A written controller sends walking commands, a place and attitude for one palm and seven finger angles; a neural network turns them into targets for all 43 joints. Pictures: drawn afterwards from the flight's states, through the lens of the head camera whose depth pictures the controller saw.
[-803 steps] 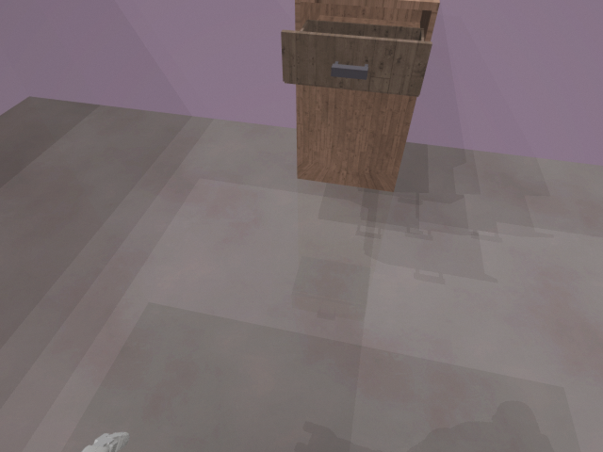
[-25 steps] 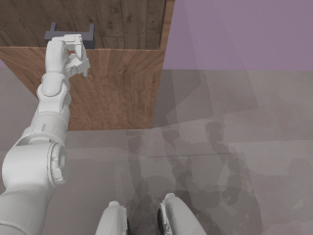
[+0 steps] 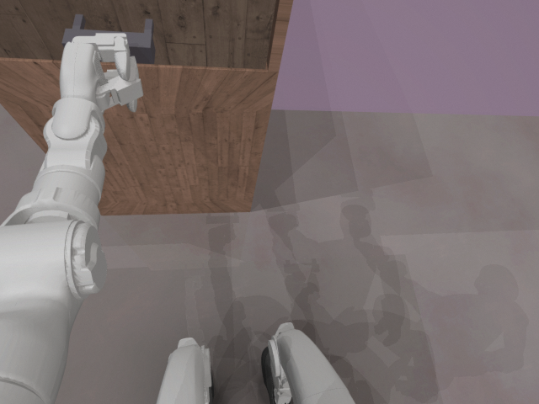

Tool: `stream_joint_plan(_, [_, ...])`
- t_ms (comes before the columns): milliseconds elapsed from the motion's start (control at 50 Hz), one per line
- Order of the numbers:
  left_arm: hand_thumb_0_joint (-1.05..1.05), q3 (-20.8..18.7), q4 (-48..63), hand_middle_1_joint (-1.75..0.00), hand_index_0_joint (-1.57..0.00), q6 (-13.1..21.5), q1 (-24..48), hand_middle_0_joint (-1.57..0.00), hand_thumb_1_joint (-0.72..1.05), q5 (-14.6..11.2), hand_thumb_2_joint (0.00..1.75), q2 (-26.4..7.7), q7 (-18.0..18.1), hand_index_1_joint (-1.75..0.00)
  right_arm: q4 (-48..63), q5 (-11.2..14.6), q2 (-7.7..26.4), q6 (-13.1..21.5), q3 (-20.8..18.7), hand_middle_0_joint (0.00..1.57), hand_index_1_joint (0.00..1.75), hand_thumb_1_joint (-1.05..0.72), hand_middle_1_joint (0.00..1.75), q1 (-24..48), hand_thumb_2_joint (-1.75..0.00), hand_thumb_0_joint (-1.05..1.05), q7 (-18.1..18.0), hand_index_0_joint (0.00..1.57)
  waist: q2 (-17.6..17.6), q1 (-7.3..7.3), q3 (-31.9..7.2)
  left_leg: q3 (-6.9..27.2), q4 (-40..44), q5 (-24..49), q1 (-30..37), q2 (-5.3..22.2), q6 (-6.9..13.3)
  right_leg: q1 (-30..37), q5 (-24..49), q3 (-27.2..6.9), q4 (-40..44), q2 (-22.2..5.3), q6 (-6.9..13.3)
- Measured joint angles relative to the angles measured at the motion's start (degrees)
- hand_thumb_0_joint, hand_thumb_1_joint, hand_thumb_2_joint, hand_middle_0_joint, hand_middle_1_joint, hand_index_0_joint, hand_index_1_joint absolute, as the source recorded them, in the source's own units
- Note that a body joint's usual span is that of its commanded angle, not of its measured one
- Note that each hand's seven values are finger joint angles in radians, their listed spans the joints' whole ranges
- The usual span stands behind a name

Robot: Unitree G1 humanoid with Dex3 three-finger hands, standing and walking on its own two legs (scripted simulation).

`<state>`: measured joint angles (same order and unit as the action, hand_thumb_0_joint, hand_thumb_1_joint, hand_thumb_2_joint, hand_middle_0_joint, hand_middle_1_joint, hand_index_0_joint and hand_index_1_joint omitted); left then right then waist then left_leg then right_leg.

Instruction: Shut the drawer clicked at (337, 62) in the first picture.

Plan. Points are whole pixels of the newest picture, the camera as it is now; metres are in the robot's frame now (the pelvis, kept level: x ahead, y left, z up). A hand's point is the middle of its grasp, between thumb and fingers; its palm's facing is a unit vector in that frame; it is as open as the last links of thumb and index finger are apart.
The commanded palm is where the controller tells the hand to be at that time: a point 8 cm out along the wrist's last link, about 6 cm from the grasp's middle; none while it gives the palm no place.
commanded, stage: pull the fist back off the drawer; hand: left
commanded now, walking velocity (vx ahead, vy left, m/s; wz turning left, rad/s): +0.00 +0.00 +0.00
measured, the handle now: (113, 35) +0.64 +0.14 +0.08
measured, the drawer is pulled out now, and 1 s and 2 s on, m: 0.00 0.00 0.00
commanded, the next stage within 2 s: draw the hand back to the body in 0.46 s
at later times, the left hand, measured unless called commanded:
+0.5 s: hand (132, 101) +0.52 +0.12 +0.08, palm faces -0.06 -1.00 -0.04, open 3.2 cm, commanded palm +0.50 +0.17 +0.08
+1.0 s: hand (63, 143) +0.41 +0.16 +0.15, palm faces -0.06 -1.00 -0.05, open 3.2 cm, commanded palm +0.37 +0.21 +0.16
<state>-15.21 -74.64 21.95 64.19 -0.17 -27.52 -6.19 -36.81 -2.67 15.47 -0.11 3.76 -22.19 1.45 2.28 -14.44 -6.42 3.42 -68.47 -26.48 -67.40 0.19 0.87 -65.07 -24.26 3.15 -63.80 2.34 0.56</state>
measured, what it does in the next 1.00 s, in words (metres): rises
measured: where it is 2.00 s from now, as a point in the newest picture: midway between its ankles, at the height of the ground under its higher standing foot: outside the picture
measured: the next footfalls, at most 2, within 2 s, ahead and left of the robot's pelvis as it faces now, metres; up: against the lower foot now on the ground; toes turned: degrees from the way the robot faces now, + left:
none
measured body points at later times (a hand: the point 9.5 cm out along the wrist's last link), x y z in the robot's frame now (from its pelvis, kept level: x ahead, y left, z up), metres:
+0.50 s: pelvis +0.04 +0.00 +0.02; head +0.16 +0.01 +0.46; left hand +0.52 +0.17 +0.08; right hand +0.06 -0.25 -0.10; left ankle +0.04 +0.11 -0.64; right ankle +0.05 -0.12 -0.64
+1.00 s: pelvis +0.05 -0.01 +0.06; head +0.09 -0.01 +0.51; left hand +0.40 +0.21 +0.16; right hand +0.18 -0.26 -0.03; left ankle +0.04 +0.11 -0.64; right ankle +0.05 -0.12 -0.64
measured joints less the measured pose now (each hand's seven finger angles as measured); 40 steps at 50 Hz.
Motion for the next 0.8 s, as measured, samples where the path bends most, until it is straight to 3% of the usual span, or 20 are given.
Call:
stream_joint_plan(160, [0.06,-1.70,3.97,-1.60,-1.40,0.44,-3.80,-1.40,0.77,-1.19,0.92,1.91,-0.04,-1.60,0.97,0.25,-0.28,-1.11,-0.25,0.20,0.30,-0.91,0.30,-0.91,-0.90,0.00,0.81,0.20,0.20,0.69,-0.04,-1.35,0.67,-0.49,1.60,0.27,0.43,1.05,-0.15,-1.36,0.42,0.22,-0.43])
stream_joint_plan(340, [0.03,-1.86,12.07,-1.60,-1.40,1.21,-12.77,-1.40,0.86,-2.31,0.91,6.78,0.93,-1.60,1.99,0.80,-1.09,-4.01,-1.24,0.20,0.30,-0.91,0.30,-1.33,-0.90,0.00,1.77,0.20,0.30,3.17,-1.24,-3.11,3.36,-1.60,6.62,0.51,0.66,5.06,-1.17,-3.18,2.16,0.42,-0.64])
stream_joint_plan(460, [0.02,0.20,17.26,-1.60,-1.40,1.34,-20.47,-1.40,0.89,-3.83,0.90,9.53,0.79,-1.60,3.17,1.71,-1.37,-4.90,-2.02,0.20,0.30,-0.91,0.30,-0.60,-0.90,0.00,1.87,0.20,0.09,5.20,-1.65,-3.32,5.69,-2.11,11.12,0.48,0.51,9.29,-1.86,-3.45,4.01,0.40,-0.47])
stream_joint_plan(620, [0.02,1.66,19.78,-1.60,-1.40,3.18,-21.29,-1.40,0.89,-4.09,0.90,10.37,0.12,-1.60,2.92,2.02,-1.07,-4.15,-2.92,0.20,0.30,-0.91,0.30,3.03,-0.90,0.00,1.05,0.20,-0.98,6.27,-1.03,-2.23,5.71,-2.50,12.05,0.18,-0.10,10.51,-2.74,-2.38,3.85,0.12,0.08])
stream_joint_plan(700, [0.02,2.27,30.21,-1.60,-1.40,1.23,-29.17,-1.40,0.90,-6.14,0.90,11.05,-1.54,-1.60,4.30,2.95,-0.79,-4.90,-3.77,0.20,0.30,-0.91,0.30,3.29,-0.90,0.00,1.04,0.20,-0.22,7.33,-1.31,-3.03,8.30,-2.24,15.47,0.59,-0.16,13.43,-2.26,-3.25,6.13,0.51,0.11])
stream_joint_plan(800, [0.01,3.65,39.85,-1.60,-1.40,-4.04,-40.45,-1.40,0.89,-9.20,0.90,12.44,-3.21,-1.60,6.04,4.64,-0.94,-5.34,-3.26,0.20,0.30,-0.91,0.30,2.05,-0.90,0.00,0.49,0.20,0.26,9.41,-2.20,-3.63,14.34,-0.71,23.45,0.57,-0.15,20.92,-0.97,-3.98,11.39,0.46,0.26])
